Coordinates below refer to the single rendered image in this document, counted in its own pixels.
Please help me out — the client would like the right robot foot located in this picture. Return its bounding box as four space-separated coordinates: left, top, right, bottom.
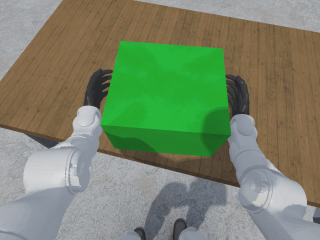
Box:
173 219 187 240

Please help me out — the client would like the robot left forearm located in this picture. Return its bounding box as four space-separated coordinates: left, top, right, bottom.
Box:
23 105 103 190

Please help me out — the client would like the robot right forearm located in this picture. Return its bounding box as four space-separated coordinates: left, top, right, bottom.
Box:
227 114 307 212

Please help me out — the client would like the robot left upper arm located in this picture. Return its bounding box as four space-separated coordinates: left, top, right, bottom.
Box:
0 148 90 240

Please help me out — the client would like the robot right hand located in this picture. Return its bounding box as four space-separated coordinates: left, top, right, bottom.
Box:
225 74 250 116

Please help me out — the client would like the robot left hand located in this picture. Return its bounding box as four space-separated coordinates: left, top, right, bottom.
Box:
83 69 113 109

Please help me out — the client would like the table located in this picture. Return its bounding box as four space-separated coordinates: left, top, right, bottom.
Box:
0 0 320 224

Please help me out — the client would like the robot right upper arm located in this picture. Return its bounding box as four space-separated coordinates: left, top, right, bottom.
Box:
238 169 320 240

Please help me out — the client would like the carton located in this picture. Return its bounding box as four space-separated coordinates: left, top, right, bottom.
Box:
100 41 231 157

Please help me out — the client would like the left robot foot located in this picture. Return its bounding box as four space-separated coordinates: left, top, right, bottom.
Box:
134 228 146 240

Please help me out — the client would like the robot foot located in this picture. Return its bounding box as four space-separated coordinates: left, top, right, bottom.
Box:
134 228 146 240
173 219 187 240

